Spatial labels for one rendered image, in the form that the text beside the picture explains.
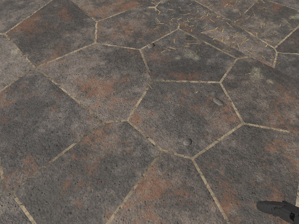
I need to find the robot right hand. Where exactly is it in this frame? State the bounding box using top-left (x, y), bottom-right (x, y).
top-left (256, 201), bottom-right (299, 224)

